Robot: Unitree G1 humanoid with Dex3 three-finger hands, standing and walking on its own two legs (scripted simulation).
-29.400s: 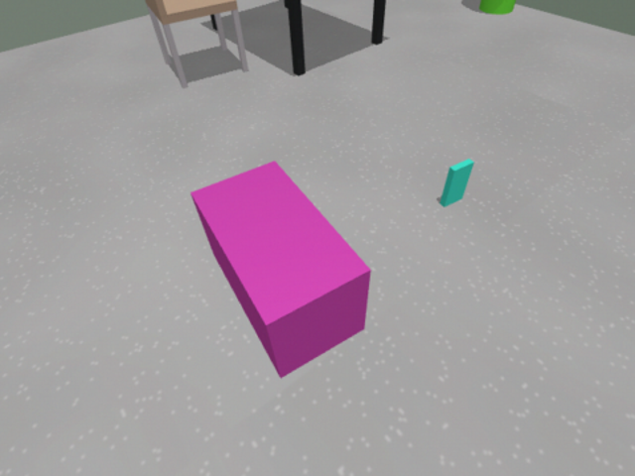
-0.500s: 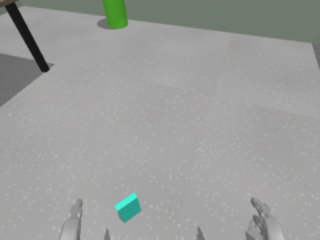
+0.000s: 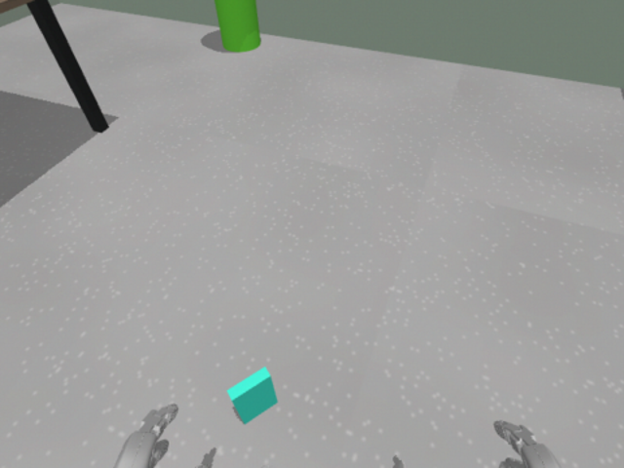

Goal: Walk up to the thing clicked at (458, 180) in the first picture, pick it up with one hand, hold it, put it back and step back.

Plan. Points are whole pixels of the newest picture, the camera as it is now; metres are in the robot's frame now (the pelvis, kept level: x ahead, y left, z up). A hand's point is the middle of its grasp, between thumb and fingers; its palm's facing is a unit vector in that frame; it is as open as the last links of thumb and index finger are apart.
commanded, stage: stand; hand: left
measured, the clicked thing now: (254, 396) +0.42 +0.21 -0.62
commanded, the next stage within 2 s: none
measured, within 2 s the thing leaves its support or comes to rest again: neither
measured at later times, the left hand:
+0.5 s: hand out of the picture +0.04 +0.26 -0.12, palm faces -0.02 -0.94 -0.35, open 7.4 cm
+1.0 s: hand out of the picture +0.05 +0.25 -0.11, palm faces -0.03 -0.94 -0.35, open 7.4 cm
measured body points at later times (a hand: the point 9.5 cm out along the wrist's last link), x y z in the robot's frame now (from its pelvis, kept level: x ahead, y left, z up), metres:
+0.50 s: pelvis +0.00 +0.01 +0.04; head -0.01 +0.01 +0.49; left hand +0.05 +0.30 -0.09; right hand +0.06 -0.27 -0.10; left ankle +0.03 +0.13 -0.70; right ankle +0.01 -0.14 -0.70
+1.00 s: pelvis +0.00 +0.00 +0.05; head -0.01 +0.00 +0.50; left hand +0.05 +0.30 -0.09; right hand +0.05 -0.29 -0.09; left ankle +0.03 +0.13 -0.70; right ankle +0.01 -0.14 -0.70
